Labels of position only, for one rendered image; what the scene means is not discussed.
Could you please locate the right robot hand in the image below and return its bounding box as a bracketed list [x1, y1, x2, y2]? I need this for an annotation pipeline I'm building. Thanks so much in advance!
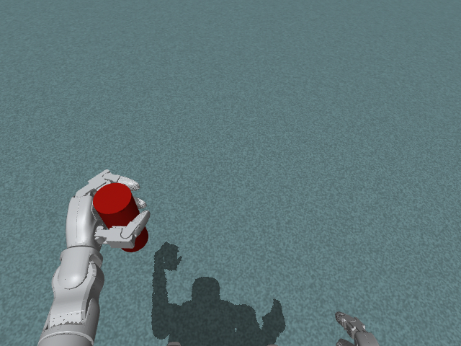
[335, 311, 380, 346]

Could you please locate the can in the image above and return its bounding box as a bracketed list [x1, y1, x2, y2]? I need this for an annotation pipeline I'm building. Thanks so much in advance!
[93, 183, 148, 252]

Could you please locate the left robot hand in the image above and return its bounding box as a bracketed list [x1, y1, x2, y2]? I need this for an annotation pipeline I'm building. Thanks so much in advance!
[66, 169, 150, 252]

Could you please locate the left robot arm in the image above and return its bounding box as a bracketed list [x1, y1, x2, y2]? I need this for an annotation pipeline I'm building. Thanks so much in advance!
[37, 246, 104, 346]

